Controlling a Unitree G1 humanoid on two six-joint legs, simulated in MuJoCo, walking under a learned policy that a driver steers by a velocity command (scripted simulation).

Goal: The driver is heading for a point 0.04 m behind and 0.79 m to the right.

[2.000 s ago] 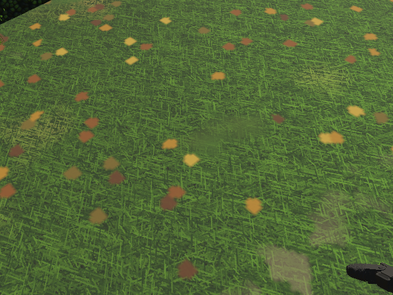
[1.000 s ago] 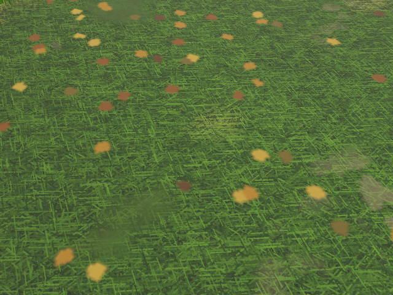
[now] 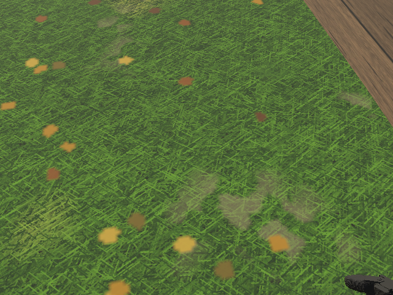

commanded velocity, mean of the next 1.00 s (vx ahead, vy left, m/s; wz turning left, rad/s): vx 0.24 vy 0.00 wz -0.60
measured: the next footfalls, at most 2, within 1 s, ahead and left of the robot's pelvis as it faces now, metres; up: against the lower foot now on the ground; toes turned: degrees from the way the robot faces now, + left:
right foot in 0.36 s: +0.33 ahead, -0.17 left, +0.00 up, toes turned -13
left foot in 0.82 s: +0.40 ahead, +0.03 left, +0.00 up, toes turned -33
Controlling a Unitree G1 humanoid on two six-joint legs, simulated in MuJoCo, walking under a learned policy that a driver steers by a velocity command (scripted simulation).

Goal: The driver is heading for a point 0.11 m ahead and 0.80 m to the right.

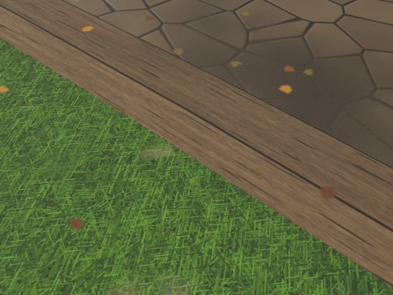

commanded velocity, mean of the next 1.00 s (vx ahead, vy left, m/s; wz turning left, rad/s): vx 0.07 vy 0.00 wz -0.47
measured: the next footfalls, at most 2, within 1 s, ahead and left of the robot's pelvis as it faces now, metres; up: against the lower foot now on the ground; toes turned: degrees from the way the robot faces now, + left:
right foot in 0.24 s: +0.21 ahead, -0.16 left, +0.00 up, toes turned -10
left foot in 0.66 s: +0.28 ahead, +0.05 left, +0.00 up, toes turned -27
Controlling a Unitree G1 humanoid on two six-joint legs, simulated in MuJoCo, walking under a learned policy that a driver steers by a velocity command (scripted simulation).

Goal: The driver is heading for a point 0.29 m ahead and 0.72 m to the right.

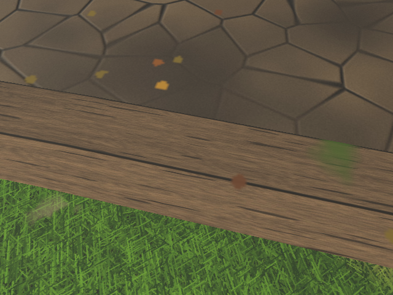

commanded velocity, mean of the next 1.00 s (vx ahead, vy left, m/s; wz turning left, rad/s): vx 0.21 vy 0.00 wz -0.44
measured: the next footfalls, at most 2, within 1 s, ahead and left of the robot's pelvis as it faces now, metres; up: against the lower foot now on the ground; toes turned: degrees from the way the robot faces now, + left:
right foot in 0.68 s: +0.05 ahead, -0.16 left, +0.00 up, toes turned -20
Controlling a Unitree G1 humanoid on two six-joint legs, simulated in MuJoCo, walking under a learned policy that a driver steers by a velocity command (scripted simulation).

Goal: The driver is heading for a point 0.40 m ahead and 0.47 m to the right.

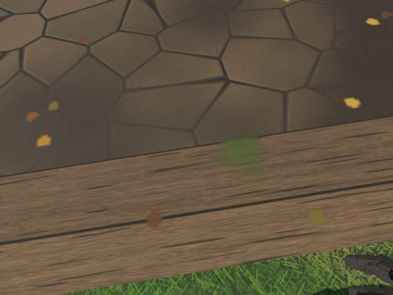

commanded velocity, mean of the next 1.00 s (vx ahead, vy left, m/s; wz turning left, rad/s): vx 0.49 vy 0.00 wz -0.60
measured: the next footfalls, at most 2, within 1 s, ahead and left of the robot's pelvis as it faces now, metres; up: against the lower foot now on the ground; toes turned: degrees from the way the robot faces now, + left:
left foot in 0.14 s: +0.29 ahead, +0.13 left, +0.00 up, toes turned -8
right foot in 0.66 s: +0.49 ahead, -0.21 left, +0.00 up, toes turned -26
